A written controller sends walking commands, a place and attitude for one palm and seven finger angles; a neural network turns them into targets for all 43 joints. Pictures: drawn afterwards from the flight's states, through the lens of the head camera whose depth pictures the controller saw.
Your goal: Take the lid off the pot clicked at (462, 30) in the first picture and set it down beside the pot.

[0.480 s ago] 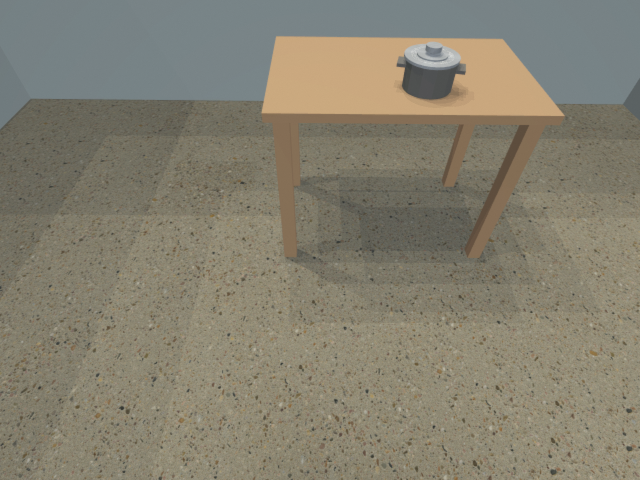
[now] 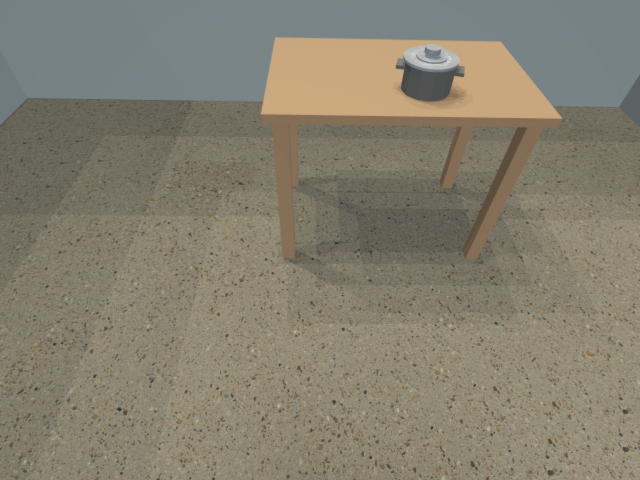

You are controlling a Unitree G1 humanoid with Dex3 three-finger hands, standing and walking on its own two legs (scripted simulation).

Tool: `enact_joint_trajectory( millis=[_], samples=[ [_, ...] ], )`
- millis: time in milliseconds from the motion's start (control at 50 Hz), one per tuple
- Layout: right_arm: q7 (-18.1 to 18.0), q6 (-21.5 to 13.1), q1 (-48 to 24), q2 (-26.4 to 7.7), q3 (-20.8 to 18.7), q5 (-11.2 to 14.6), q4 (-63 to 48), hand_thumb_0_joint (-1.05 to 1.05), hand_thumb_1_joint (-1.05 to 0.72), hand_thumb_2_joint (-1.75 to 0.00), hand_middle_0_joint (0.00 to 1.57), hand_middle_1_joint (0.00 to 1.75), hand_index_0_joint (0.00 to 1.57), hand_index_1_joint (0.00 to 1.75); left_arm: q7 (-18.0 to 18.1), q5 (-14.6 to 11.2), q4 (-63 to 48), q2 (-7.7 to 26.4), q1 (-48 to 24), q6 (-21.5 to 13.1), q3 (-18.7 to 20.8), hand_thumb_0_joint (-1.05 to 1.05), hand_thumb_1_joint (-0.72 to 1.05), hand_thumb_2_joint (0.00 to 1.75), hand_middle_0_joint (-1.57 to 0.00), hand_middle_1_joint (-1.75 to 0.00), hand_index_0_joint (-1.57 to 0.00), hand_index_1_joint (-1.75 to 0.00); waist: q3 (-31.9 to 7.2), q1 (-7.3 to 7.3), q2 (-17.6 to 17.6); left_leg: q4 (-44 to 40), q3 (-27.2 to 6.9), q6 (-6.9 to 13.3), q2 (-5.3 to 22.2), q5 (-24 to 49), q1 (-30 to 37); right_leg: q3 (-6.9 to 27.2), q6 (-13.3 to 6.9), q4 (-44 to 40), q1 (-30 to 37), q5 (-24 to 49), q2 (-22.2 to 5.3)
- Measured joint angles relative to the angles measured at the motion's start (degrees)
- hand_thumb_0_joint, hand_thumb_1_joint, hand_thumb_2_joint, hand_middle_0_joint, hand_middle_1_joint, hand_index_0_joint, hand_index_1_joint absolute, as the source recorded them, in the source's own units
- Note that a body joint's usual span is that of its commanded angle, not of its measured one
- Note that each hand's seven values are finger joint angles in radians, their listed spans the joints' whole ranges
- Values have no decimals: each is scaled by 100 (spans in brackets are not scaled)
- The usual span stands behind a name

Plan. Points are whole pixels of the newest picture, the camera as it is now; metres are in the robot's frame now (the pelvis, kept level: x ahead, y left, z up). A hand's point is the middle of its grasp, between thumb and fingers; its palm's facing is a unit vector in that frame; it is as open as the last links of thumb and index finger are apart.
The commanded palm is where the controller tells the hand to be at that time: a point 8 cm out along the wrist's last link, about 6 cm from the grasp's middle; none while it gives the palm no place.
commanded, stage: look at it before walking up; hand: left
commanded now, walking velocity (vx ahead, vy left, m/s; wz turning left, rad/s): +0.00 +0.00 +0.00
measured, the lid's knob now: (433, 49) +1.23 -0.25 +0.02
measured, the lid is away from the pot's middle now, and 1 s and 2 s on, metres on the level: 0.00 0.00 0.00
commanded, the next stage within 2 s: walk to a spot facing it in 0.56 s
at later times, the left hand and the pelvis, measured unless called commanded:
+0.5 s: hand out of the picture +0.07 +0.25 -0.16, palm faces -0.02 -0.94 -0.33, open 7.4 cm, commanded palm none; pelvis +0.00 +0.00 +0.00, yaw +0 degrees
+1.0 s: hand out of the picture +0.05 +0.21 -0.18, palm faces -0.12 -0.95 -0.27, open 7.4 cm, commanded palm none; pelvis -0.02 +0.00 -0.02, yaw -8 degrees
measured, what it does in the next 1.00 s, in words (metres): stands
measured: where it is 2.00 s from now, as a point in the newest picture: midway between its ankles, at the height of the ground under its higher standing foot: outside the picture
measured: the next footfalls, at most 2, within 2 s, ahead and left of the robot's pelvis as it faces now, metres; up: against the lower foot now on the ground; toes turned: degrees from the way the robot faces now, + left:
left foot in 1.62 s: +0.20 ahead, +0.08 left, +0.00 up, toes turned -25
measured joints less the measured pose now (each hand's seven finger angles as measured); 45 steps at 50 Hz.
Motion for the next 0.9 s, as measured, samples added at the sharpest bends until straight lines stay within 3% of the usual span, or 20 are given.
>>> enact_joint_trajectory(
  millis=[700,900],
  samples=[
    [0,-5,14,13,11,10,50,0,-91,-90,21,30,20,30,2,2,43,0,49,-7,-3,0,91,90,-20,-30,-20,-30,20,17,11,-162,12,26,-22,76,111,13,32,-180,118,86,-23],
    [-104,120,79,264,-129,-11,-417,0,-91,-90,21,30,20,30,27,32,-295,-192,343,261,129,0,91,90,-20,-30,-20,-29,77,81,-22,539,448,-5,151,-293,-257,441,18,573,-463,-118,163]
  ],
)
